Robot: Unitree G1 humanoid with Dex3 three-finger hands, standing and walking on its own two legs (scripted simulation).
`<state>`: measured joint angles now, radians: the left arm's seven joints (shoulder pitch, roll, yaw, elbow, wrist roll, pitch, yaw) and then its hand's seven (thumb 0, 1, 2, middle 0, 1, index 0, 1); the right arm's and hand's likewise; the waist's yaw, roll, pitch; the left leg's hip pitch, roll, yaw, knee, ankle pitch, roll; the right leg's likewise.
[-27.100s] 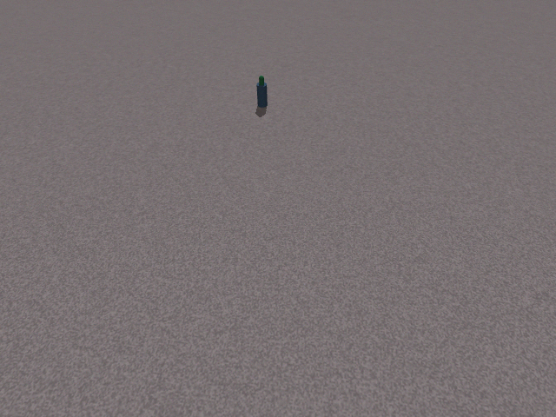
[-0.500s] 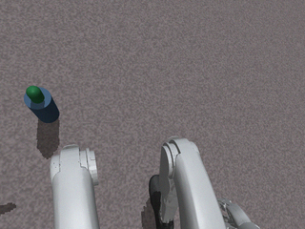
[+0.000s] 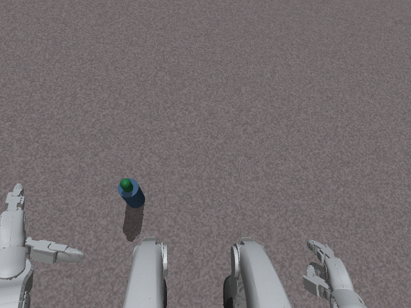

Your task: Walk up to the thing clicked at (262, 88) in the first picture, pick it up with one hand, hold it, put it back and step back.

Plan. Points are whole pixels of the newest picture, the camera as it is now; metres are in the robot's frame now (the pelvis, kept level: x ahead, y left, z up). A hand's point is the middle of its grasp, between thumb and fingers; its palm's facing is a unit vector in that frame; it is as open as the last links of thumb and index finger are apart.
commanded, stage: home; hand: left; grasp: from the side
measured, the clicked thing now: (130, 191) +0.47 +0.24 -0.45
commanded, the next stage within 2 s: none
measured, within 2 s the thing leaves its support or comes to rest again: neither
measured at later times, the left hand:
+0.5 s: hand (47, 261) +0.23 +0.21 +0.09, palm faces +0.16 -0.94 -0.31, open 17.3 cm
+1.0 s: hand (47, 281) +0.21 +0.19 +0.11, palm faces +0.17 -0.95 -0.28, open 17.5 cm
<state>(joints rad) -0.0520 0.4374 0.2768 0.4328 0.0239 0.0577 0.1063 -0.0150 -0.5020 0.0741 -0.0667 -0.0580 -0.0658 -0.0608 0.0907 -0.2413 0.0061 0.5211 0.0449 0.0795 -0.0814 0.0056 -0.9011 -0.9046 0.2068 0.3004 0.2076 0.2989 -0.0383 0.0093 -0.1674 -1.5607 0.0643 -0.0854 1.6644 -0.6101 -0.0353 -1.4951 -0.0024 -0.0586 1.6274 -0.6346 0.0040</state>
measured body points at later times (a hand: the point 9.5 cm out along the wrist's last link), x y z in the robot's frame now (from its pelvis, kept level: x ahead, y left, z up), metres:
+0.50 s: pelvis +0.05 +0.01 +0.15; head +0.07 +0.02 +0.60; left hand +0.22 +0.25 +0.11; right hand +0.21 -0.23 +0.07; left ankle +0.07 +0.14 -0.53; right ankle +0.06 -0.13 -0.53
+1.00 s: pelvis +0.05 +0.00 +0.16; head +0.06 +0.00 +0.61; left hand +0.20 +0.24 +0.13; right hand +0.22 -0.23 +0.09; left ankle +0.07 +0.14 -0.53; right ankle +0.06 -0.13 -0.53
